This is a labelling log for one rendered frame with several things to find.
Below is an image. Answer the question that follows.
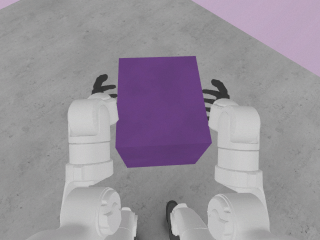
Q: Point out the carton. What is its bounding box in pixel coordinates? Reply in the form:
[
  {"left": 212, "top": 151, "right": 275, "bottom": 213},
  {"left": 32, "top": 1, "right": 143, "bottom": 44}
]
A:
[{"left": 115, "top": 56, "right": 212, "bottom": 168}]

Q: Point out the robot left hand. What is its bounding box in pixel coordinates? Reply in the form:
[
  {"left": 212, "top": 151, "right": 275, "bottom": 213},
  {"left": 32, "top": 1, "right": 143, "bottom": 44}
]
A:
[{"left": 91, "top": 74, "right": 118, "bottom": 105}]

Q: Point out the right robot forearm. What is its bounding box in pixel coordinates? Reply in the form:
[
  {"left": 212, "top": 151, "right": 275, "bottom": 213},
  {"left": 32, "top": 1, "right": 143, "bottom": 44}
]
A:
[{"left": 208, "top": 98, "right": 270, "bottom": 224}]

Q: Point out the right robot upper arm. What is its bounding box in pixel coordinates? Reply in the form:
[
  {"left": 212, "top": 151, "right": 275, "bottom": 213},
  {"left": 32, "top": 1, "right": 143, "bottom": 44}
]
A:
[{"left": 207, "top": 193, "right": 299, "bottom": 240}]

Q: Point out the left robot thigh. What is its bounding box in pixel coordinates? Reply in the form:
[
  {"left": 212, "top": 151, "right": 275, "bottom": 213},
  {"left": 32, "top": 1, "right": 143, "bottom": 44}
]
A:
[{"left": 104, "top": 210, "right": 138, "bottom": 240}]

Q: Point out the robot right hand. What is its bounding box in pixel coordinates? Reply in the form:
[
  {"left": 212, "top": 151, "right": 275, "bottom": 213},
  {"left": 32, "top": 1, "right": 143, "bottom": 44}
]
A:
[{"left": 202, "top": 79, "right": 230, "bottom": 121}]

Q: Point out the left robot forearm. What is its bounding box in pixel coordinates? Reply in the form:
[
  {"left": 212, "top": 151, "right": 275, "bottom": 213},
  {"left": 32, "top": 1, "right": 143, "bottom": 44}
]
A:
[{"left": 60, "top": 92, "right": 119, "bottom": 223}]

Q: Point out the robot right shin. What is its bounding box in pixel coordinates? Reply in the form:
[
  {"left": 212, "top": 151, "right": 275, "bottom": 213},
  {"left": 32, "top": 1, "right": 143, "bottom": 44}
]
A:
[{"left": 171, "top": 203, "right": 187, "bottom": 236}]

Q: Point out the left robot upper arm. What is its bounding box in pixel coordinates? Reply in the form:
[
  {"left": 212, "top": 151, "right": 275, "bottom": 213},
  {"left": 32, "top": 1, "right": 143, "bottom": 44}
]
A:
[{"left": 26, "top": 187, "right": 122, "bottom": 240}]

